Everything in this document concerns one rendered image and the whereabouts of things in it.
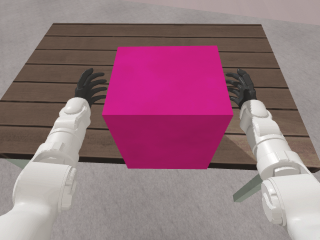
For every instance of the carton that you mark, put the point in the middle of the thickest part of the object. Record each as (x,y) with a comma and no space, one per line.
(167,107)

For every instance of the left robot hand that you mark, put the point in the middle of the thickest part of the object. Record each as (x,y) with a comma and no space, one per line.
(84,86)

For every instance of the right robot upper arm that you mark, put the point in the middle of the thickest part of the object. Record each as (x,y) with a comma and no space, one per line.
(293,202)

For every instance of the table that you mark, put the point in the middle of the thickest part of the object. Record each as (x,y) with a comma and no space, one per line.
(47,81)

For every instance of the left robot forearm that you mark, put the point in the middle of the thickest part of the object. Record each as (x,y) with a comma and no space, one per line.
(65,139)

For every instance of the right robot hand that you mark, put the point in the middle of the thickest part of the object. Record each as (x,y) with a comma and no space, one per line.
(245,91)

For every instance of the right robot forearm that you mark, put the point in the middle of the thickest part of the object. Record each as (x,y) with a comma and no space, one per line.
(273,155)

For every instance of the left robot upper arm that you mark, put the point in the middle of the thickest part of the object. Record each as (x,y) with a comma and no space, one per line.
(44,191)

